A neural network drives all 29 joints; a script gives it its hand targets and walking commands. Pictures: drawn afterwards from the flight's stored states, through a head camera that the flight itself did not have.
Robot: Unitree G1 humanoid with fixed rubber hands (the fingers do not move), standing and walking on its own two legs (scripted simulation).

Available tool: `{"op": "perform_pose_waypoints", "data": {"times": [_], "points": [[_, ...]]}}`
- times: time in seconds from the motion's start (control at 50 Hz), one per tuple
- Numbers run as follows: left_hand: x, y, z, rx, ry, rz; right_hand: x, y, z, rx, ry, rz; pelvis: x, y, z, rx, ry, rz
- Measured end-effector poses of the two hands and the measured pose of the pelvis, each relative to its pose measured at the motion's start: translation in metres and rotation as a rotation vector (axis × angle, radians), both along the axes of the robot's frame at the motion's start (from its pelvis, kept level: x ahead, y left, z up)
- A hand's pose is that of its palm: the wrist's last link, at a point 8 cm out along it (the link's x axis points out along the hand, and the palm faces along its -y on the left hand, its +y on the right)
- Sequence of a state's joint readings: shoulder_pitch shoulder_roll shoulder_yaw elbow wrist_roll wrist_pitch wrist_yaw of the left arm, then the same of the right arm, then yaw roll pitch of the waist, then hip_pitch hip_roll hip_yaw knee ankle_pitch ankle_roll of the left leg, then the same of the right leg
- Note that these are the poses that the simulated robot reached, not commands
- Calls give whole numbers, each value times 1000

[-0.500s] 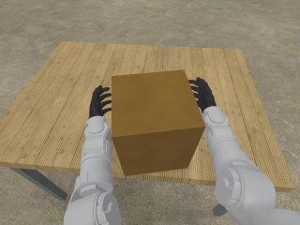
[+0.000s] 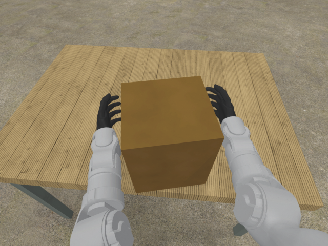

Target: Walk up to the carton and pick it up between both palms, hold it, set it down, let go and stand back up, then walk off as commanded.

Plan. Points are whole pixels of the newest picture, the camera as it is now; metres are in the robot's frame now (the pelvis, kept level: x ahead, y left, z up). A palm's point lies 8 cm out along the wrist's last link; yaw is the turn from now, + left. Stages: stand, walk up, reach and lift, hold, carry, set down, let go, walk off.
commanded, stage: set down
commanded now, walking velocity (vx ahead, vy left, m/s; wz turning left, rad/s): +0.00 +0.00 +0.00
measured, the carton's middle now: (166, 137) +0.40 +0.02 +0.01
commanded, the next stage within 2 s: none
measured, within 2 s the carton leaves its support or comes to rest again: neither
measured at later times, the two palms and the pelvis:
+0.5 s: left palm (107, 125) +0.39 +0.17 +0.08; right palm (226, 114) +0.42 -0.13 +0.08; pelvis +0.00 +0.00 +0.00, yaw +0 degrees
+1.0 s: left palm (110, 138) +0.36 +0.16 +0.05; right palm (240, 122) +0.41 -0.17 +0.07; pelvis -0.01 +0.00 +0.00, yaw +0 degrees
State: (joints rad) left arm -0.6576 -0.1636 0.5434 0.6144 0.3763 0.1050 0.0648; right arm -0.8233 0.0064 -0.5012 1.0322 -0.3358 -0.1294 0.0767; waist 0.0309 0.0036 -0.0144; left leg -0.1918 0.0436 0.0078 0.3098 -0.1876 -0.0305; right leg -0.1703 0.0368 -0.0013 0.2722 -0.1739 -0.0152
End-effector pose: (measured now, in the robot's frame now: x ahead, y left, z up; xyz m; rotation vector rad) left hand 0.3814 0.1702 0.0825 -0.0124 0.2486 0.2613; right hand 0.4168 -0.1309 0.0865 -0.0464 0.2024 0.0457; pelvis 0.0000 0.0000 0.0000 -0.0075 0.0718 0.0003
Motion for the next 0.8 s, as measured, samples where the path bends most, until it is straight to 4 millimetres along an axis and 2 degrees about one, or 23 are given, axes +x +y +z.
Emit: {"op": "perform_pose_waypoints", "data": {"times": [0.4, 0.58, 0.8], "points": [[3, 3, -5, 35, -5, 41, 4, -3, -4, 8, 7, 27, 1, 0, 0, 0, 6, -1], [11, -4, -8, 20, 1, 20, 12, -5, -3, 5, 57, 26, -2, 2, -1, -4, 57, -2], [8, -4, -10, 17, -5, 11, 14, -13, -2, -13, 54, 33, -4, 1, -2, -7, 71, -5]]}}
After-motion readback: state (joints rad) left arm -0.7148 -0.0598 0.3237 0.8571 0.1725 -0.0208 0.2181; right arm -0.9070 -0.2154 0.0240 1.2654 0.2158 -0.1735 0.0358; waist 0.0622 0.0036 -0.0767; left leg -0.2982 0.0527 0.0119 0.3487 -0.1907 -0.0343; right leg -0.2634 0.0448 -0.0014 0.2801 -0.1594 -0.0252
